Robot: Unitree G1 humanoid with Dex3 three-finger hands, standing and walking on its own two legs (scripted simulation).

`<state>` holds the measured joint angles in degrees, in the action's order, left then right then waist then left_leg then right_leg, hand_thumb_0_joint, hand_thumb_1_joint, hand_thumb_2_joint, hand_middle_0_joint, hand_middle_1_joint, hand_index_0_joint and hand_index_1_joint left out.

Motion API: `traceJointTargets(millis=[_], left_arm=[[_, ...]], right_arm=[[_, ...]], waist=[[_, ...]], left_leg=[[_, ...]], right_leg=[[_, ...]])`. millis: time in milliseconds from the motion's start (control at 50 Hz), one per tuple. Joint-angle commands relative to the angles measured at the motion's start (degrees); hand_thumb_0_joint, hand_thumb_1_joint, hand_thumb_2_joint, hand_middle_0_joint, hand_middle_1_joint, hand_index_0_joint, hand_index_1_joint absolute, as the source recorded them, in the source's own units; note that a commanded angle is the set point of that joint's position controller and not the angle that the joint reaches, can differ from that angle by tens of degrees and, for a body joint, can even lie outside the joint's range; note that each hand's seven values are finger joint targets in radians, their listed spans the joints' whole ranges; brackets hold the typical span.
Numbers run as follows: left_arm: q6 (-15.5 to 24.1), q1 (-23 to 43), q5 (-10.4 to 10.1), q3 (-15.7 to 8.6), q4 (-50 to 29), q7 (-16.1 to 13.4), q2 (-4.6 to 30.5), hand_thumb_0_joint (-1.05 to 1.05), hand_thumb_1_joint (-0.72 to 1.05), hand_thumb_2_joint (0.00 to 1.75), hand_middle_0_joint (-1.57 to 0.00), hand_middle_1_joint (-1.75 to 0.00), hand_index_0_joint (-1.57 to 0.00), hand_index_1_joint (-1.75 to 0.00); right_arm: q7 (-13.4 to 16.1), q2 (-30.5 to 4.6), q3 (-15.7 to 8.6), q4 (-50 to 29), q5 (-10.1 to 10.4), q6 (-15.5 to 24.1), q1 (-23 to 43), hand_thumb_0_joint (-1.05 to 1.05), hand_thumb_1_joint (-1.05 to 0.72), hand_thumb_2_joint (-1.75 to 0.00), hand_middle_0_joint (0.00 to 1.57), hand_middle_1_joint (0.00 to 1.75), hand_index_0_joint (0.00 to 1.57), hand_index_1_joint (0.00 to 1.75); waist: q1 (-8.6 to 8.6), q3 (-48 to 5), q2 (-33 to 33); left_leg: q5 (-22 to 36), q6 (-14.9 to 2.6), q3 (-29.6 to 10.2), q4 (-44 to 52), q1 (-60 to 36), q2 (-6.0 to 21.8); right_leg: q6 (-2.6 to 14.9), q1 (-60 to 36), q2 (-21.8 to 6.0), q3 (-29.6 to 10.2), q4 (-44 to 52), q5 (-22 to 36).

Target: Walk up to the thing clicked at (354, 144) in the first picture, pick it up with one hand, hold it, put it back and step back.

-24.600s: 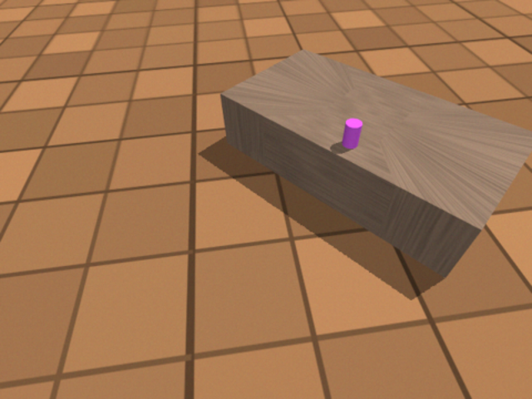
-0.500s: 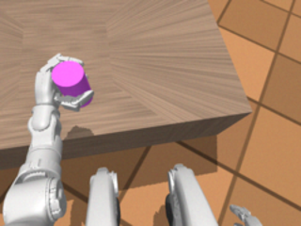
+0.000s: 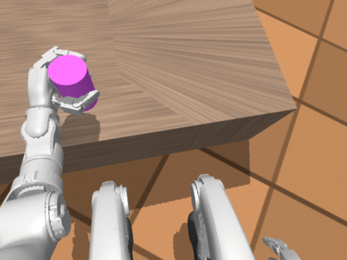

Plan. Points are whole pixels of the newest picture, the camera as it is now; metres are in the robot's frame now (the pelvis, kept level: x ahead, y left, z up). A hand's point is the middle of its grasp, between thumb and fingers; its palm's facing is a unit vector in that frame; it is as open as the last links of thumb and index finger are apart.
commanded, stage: lower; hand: left
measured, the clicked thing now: (75, 85) +0.50 +0.19 -0.01
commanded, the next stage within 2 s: loosen in 0.86 s
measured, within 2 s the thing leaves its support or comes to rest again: rests again in 0.66 s
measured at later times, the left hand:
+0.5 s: hand (84, 94) +0.51 +0.19 -0.07, palm faces +0.03 -1.00 -0.06, open 9.5 cm
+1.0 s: hand (88, 97) +0.51 +0.18 -0.09, palm faces +0.02 -1.00 -0.06, open 9.5 cm
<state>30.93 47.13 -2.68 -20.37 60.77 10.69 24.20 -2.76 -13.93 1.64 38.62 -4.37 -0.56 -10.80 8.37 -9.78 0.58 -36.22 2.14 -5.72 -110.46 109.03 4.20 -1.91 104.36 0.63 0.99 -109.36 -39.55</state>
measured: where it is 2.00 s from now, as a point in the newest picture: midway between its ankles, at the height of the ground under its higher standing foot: (163, 254)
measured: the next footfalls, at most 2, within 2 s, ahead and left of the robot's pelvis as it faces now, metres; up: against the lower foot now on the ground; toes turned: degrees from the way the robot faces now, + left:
none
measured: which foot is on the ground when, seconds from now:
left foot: down 0.00-1.00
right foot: down 0.00-1.00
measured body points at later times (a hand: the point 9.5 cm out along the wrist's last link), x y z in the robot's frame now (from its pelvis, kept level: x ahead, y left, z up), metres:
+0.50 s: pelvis -0.01 +0.00 -0.06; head +0.19 +0.03 +0.34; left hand +0.50 +0.24 -0.06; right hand +0.06 -0.27 -0.19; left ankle +0.08 +0.14 -0.44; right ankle +0.07 -0.14 -0.44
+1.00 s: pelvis -0.02 +0.00 -0.09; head +0.20 +0.03 +0.31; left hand +0.50 +0.24 -0.08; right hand +0.05 -0.27 -0.21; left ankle +0.08 +0.14 -0.44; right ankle +0.07 -0.14 -0.44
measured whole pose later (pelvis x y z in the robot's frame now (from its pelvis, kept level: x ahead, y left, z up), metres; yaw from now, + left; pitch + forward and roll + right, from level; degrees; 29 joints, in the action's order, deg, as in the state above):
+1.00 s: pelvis -0.02 +0.00 -0.09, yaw -1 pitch +33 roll -5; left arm 29.7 52.1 -1.9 -22.4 62.4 11.3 28.3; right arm -3.2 -15.1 3.4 39.1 -5.2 -2.8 -9.3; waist 9.7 -5.8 0.4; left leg -36.8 2.9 -8.3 -126.1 122.4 3.4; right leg -2.0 117.4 1.5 1.5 -125.1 -40.5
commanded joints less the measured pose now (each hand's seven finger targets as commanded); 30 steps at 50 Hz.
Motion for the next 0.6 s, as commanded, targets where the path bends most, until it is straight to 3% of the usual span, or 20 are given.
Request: traceJointTargets(millis=[0, 60, 100, 160, 220, 280, 360, 420, 500, 540, 580], left_arm=[[5.82, 25.47, -1.17, -2.33, -15.28, -0.29, 13.14, 0.00, 0.25, 1.26, -1.30, -1.42, -1.31, -1.42], [5.30, 26.63, -1.08, -1.27, -14.24, -0.53, 12.08, 0.00, 0.25, 1.27, -1.30, -1.41, -1.30, -1.42], [5.30, 26.62, -0.85, -3.23, -15.13, -0.95, 14.72, 0.00, 0.22, 1.27, -1.30, -1.42, -1.30, -1.42], [4.74, 27.34, -0.82, -2.32, -14.01, -0.57, 13.11, 0.00, 0.20, 1.28, -1.31, -1.44, -1.32, -1.44], [4.27, 26.14, -0.59, -3.37, -11.74, -0.85, 14.81, 0.00, 0.23, 1.27, -1.31, -1.42, -1.31, -1.42], [4.28, 27.94, -0.89, -3.33, -12.39, -0.67, 15.27, 0.00, 0.25, 1.26, -1.30, -1.41, -1.31, -1.41], [4.11, 28.69, -0.19, -3.52, -11.81, -0.12, 16.77, 0.00, 0.25, 1.25, -1.31, -1.42, -1.32, -1.41], [3.96, 29.09, -0.19, -3.30, -10.89, 0.05, 15.77, 0.00, 0.29, 1.27, -1.32, -1.42, -1.33, -1.42], [3.86, 28.77, -0.17, -3.70, -11.49, 0.00, 16.67, 0.00, 0.26, 1.27, -1.32, -1.43, -1.33, -1.42], [3.89, 29.68, -0.19, -3.64, -13.29, -0.09, 17.18, 0.00, 0.27, 1.27, -1.32, -1.43, -1.33, -1.43], [3.62, 28.58, -0.29, -3.84, -11.84, -0.09, 16.37, 0.00, 0.27, 1.28, -1.32, -1.43, -1.33, -1.43]], right_arm=[[0.28, -11.23, -3.42, -2.31, -0.17, 0.53, -8.62, 0.00, -0.92, -0.91, 0.20, 0.30, 0.20, 0.30], [0.42, -11.19, -3.42, -2.19, -0.40, 0.44, -8.14, 0.00, -0.92, -0.91, 0.20, 0.30, 0.20, 0.30], [0.40, -11.50, -3.28, -1.82, -0.45, 0.27, -8.70, 0.00, -0.92, -0.91, 0.20, 0.30, 0.20, 0.30], [0.32, -11.77, -3.33, -2.08, -0.38, -0.05, -8.22, 0.00, -0.92, -0.91, 0.20, 0.30, 0.20, 0.30], [0.58, -11.48, -2.95, -2.20, -0.39, -0.35, -8.25, 0.00, -0.92, -0.91, 0.20, 0.30, 0.20, 0.30], [0.62, -11.41, -2.84, -2.41, -0.42, -0.39, -7.84, 0.00, -0.91, -0.90, 0.20, 0.30, 0.20, 0.30], [0.65, -11.89, -2.64, -1.95, -0.50, -0.47, -8.42, 0.00, -0.91, -0.90, 0.20, 0.30, 0.20, 0.30], [0.57, -12.13, -2.49, -1.93, -0.54, -0.64, -8.30, 0.00, -0.91, -0.90, 0.20, 0.30, 0.20, 0.30], [0.55, -12.12, -2.39, -2.42, -0.63, -0.76, -7.76, 0.00, -0.91, -0.90, 0.20, 0.30, 0.20, 0.30], [0.46, -12.22, -2.39, -2.23, -0.67, -0.88, -8.18, 0.00, -0.91, -0.91, 0.20, 0.30, 0.20, 0.30], [0.42, -12.59, -2.41, -2.07, -0.64, -0.93, -8.36, 0.00, -0.91, -0.90, 0.20, 0.30, 0.20, 0.30]], waist=[[-0.15, -39.91, 11.44], [0.72, -38.60, 11.09], [0.06, -39.75, 11.44], [1.06, -39.17, 11.70], [0.93, -36.94, 7.63], [1.24, -36.63, 7.67], [1.47, -37.04, 9.25], [2.06, -36.37, 9.31], [1.29, -36.18, 9.55], [1.21, -38.37, 10.30], [1.76, -36.70, 9.84]], left_leg=[[13.48, -2.79, 1.61, 9.52, -31.60, -1.20], [11.56, -3.00, 2.42, 7.63, -28.78, -1.32], [11.99, -2.97, 2.61, 6.72, -28.12, -1.30], [10.19, -2.74, 1.90, 6.34, -27.69, -1.28], [7.46, -3.34, 3.35, 4.33, -20.96, -1.64], [4.97, -3.40, 3.87, 3.20, -19.05, -1.70], [6.06, -3.23, 3.33, 2.08, -18.98, -1.75], [6.12, -3.13, 3.05, 1.24, -18.45, -1.62], [4.67, -3.20, 3.54, 0.63, -17.30, -1.78], [6.47, -3.15, 3.72, -0.38, -17.43, -1.78], [6.91, -3.16, 3.38, -0.67, -17.00, -1.70]], right_leg=[[4.34, -12.77, 0.90, 3.17, 9.72, 14.73], [4.08, -11.92, 0.97, 3.01, 9.45, 13.84], [4.10, -12.06, 0.96, 3.08, 8.26, 14.10], [4.26, -9.50, 0.86, 3.72, 6.73, 12.31], [3.60, -12.35, 1.11, 3.22, 7.53, 11.15], [3.50, -11.40, 1.26, 2.81, 7.35, 8.97], [3.82, -9.27, 1.29, 3.65, 4.68, 10.04], [3.90, -7.99, 1.38, 3.98, 3.72, 10.18], [3.80, -7.85, 1.53, 3.96, 3.62, 8.79], [3.79, -8.91, 1.56, 3.77, 2.76, 10.67], [3.79, -7.87, 1.54, 4.32, 2.07, 11.02]])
